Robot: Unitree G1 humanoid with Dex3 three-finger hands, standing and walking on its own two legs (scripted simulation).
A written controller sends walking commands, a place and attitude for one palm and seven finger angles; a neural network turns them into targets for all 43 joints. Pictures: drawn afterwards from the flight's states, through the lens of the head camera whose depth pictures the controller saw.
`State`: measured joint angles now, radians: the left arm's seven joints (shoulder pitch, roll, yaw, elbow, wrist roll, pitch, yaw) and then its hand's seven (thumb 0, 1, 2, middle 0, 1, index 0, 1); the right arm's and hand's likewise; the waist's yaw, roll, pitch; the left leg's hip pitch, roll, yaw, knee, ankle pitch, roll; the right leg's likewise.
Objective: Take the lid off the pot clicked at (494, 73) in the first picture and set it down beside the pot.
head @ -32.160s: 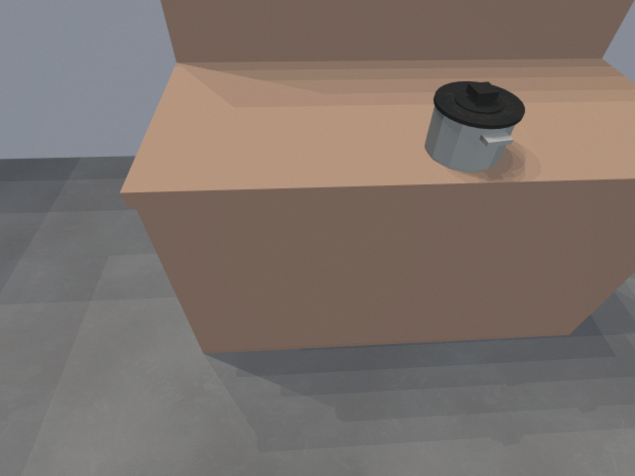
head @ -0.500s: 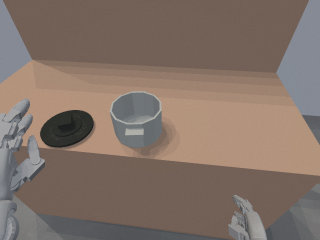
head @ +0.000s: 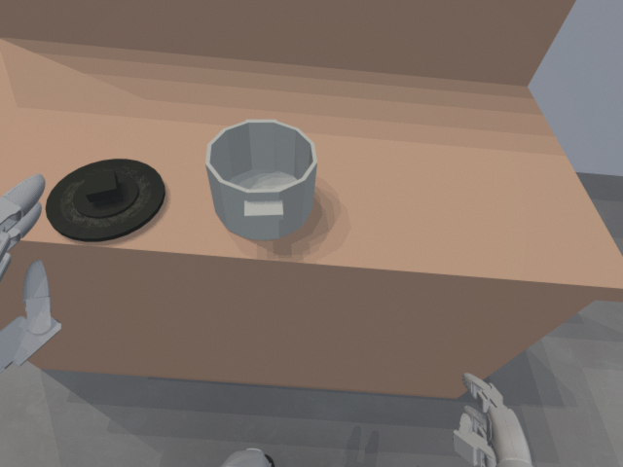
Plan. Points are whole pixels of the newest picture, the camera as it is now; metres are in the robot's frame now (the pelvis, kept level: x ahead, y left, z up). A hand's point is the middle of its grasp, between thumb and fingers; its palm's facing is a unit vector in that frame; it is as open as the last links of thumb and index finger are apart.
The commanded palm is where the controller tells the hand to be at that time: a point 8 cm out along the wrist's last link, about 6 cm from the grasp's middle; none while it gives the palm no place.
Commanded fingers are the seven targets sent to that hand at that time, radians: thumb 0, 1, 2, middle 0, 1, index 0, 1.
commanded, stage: step back with the hand held close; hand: left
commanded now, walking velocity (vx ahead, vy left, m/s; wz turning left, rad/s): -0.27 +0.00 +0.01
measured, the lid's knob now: (102, 186) +0.48 +0.36 +0.03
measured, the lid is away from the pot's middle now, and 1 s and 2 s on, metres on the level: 0.25 0.25 0.25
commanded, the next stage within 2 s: stop stepping back and stand still in 0.68 s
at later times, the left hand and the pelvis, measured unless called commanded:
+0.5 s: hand out of the picture +0.11 +0.24 +0.20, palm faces +0.38 -0.82 -0.43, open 7.4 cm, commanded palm +0.03 +0.29 +0.21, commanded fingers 0.00 0.90 0.90 -0.20 -0.30 -0.20 -0.30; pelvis -0.08 +0.01 -0.01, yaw +2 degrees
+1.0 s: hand out of the picture -0.05 +0.25 +0.21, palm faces +0.30 -0.81 -0.50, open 7.4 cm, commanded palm -0.09 +0.31 +0.21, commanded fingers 0.00 0.90 0.90 -0.20 -0.30 -0.20 -0.30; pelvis -0.22 +0.03 +0.00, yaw +0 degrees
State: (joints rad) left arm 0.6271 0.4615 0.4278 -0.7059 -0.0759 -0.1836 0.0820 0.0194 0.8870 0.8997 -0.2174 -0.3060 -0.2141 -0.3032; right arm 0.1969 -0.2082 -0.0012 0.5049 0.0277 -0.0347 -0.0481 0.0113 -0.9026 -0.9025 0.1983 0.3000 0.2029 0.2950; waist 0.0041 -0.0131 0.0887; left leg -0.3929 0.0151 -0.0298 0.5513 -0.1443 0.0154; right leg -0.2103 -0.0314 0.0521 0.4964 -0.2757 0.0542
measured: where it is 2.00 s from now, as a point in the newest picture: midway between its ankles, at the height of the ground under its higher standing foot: outside the picture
